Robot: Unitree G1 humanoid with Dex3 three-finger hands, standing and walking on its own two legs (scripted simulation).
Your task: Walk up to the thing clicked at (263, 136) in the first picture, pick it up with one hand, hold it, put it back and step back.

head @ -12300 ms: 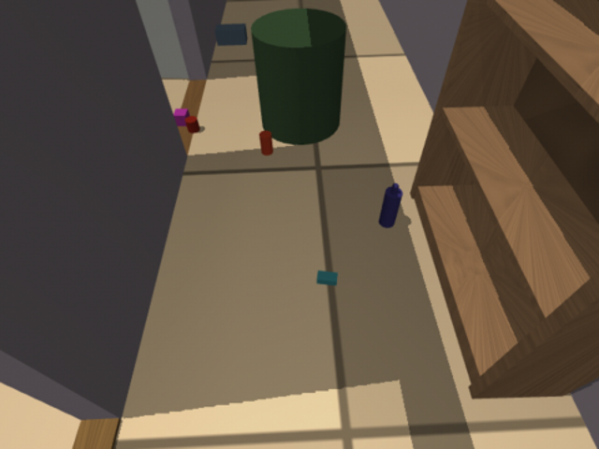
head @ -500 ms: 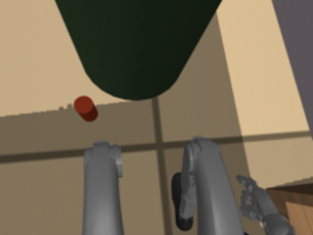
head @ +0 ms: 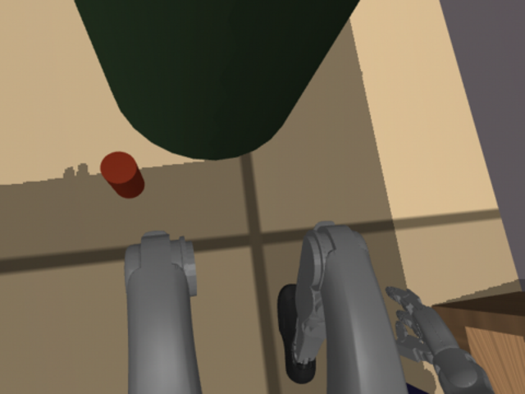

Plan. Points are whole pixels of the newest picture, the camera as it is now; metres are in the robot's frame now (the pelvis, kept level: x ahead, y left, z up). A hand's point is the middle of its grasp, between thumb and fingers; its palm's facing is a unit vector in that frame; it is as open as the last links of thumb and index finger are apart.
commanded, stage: approach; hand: left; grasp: from the side
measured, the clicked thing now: (124, 176) +0.47 +0.25 -0.29
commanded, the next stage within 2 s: close in in 0.32 s
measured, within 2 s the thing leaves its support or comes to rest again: neither
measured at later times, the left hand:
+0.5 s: hand (77, 190) +0.41 +0.30 -0.21, palm faces +0.08 -1.00 +0.02, open 17.3 cm
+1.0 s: hand (116, 189) +0.43 +0.25 -0.24, palm faces +0.12 -0.99 +0.00, open 17.1 cm
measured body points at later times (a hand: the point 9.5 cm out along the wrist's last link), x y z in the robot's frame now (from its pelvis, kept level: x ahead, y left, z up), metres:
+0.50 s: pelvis -0.01 +0.01 -0.06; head +0.23 +0.15 +0.29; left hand +0.40 +0.36 -0.21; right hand +0.15 -0.25 -0.11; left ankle +0.08 +0.13 -0.31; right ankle +0.11 -0.13 -0.31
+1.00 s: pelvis -0.02 +0.03 -0.07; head +0.22 +0.19 +0.27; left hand +0.42 +0.30 -0.24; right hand +0.12 -0.24 -0.09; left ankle +0.08 +0.13 -0.31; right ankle +0.11 -0.13 -0.31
